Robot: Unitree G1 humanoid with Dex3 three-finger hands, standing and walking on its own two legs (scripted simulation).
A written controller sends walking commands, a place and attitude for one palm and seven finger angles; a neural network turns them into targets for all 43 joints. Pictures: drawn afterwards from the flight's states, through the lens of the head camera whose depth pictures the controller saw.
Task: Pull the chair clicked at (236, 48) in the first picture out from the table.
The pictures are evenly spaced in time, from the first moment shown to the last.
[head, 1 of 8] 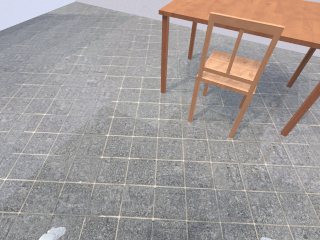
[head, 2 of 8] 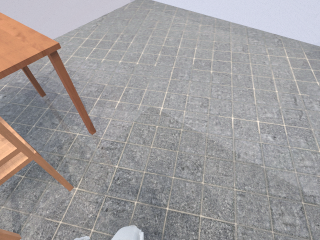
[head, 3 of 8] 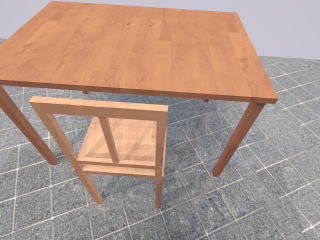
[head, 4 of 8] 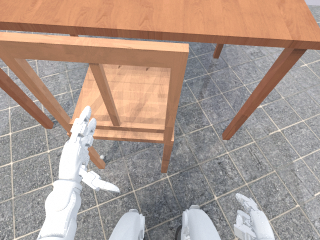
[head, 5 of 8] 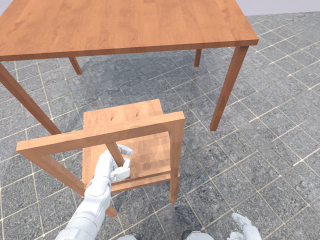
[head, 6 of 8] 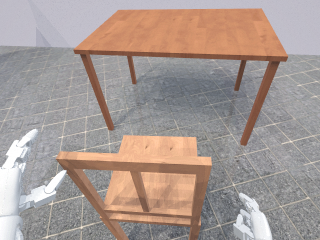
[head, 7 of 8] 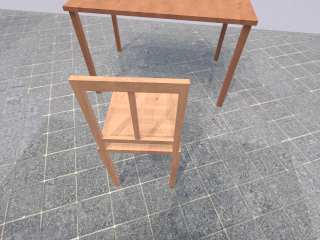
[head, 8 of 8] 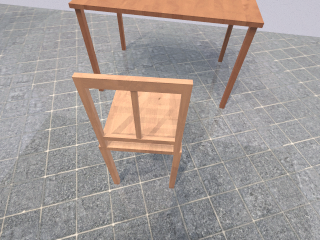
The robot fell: no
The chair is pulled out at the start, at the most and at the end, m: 0.00 0.57 0.57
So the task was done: yes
